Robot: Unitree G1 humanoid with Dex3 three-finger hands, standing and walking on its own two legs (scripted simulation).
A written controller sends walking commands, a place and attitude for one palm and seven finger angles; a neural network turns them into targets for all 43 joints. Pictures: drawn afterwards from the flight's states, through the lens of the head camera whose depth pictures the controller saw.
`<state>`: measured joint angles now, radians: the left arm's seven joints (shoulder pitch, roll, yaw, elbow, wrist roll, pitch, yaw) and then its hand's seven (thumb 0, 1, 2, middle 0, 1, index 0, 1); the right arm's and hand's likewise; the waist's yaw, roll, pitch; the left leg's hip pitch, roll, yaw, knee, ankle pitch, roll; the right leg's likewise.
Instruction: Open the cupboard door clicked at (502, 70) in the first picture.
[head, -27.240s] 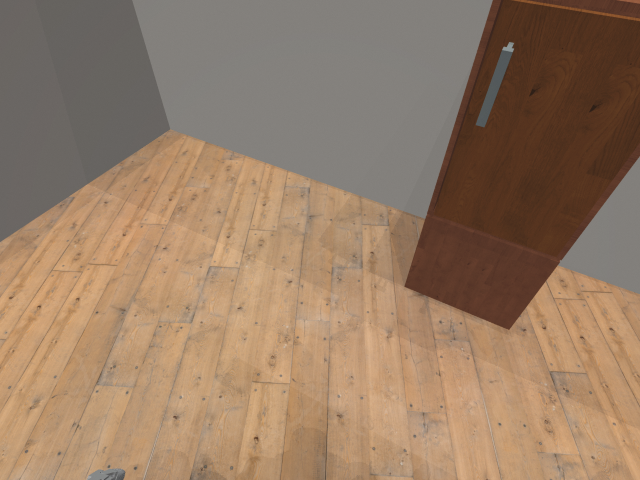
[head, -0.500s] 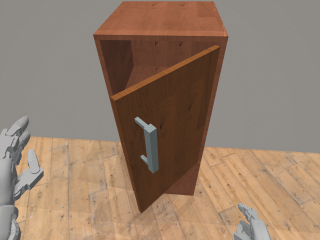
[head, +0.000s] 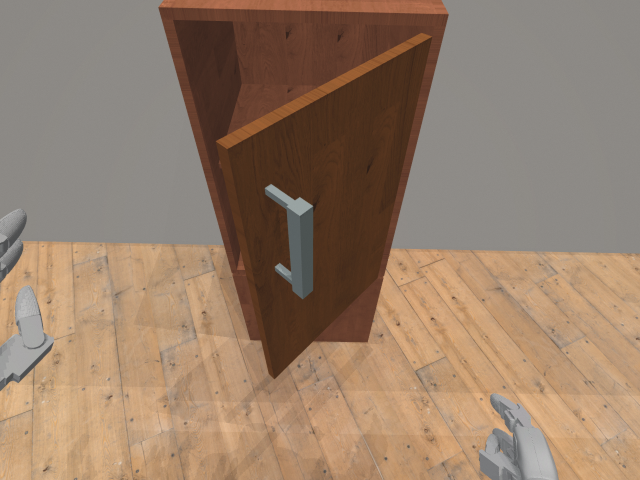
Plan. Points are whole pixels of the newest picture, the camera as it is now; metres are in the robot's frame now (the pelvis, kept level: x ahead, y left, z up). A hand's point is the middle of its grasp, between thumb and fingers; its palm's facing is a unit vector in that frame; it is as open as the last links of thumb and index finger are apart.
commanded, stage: step back with the hand held close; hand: left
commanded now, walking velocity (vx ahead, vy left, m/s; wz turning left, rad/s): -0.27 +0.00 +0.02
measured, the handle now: (289, 245) +0.38 +0.07 +0.09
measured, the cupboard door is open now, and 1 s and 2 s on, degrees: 48 48 48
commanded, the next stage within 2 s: stop stepping back and stand still in 0.72 s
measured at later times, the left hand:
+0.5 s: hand out of the picture +0.13 +0.26 +0.16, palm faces +0.36 -0.80 -0.48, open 7.4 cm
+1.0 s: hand out of the picture +0.01 +0.28 +0.17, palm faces +0.37 -0.80 -0.47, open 7.4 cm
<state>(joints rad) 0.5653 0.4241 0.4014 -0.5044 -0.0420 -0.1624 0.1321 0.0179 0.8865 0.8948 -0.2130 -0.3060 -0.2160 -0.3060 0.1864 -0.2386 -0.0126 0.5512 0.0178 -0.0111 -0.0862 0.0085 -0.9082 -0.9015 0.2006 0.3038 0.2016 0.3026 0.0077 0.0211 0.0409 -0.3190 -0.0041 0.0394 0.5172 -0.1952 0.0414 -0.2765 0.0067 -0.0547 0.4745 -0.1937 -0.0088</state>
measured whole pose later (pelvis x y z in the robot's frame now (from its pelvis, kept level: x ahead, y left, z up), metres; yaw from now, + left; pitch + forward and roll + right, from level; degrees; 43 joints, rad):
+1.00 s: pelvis -0.19 +0.02 +0.01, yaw +1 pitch +2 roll -3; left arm 0.60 0.48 0.42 -0.61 -0.06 -0.16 0.15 0.02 0.89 0.90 -0.21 -0.31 -0.21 -0.31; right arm 0.21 -0.14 0.03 0.61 -0.02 -0.13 -0.05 0.01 -0.91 -0.90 0.20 0.30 0.20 0.30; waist -0.01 -0.03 -0.01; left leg -0.39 0.00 -0.02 0.26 0.00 0.01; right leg -0.14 0.07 -0.05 0.60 -0.55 -0.03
